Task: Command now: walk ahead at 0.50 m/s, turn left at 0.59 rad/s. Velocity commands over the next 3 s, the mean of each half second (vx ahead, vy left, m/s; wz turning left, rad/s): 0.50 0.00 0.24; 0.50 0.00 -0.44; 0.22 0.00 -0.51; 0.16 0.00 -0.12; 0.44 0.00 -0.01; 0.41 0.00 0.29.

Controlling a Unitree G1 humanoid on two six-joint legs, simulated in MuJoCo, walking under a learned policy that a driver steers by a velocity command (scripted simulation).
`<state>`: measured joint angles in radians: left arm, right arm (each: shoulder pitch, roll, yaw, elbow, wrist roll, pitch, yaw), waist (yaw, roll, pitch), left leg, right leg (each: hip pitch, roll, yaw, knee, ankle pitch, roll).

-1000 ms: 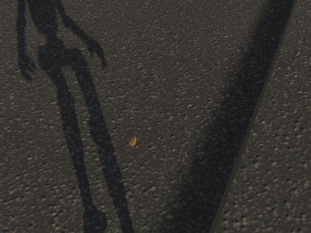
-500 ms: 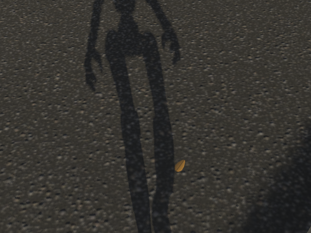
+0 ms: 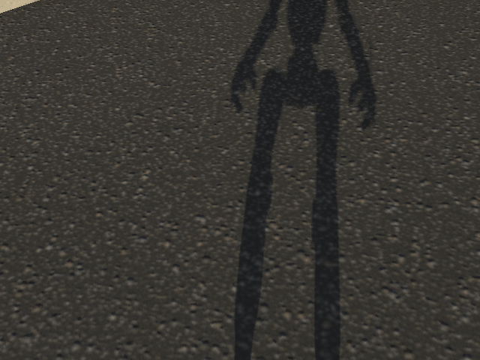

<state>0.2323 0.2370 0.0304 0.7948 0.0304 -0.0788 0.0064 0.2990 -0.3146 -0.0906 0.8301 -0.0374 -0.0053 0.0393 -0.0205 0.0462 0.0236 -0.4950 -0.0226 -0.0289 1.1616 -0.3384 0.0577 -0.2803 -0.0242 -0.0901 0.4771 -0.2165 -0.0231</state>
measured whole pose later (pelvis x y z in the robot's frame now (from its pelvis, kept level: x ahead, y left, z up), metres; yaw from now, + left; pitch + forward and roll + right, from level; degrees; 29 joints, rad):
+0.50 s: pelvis +0.25 +0.06 +0.01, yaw +6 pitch +0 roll -1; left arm 0.34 0.23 0.05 0.92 0.02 -0.03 -0.02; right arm 0.22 -0.22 -0.03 0.88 -0.03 -0.06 0.01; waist 0.03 -0.03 0.04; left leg -0.18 -0.04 0.10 0.39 -0.21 0.09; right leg -0.46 -0.07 0.00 1.11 -0.32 -0.06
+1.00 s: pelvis +0.51 +0.02 -0.01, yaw -11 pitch +0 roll +0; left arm 0.23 0.27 0.08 0.88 0.01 -0.02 -0.01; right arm 0.23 -0.23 -0.03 0.87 -0.03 -0.07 0.00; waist 0.00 0.01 0.06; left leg -0.41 0.06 0.01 1.23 -0.34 0.01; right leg -0.30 0.13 -0.05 0.48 -0.18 -0.14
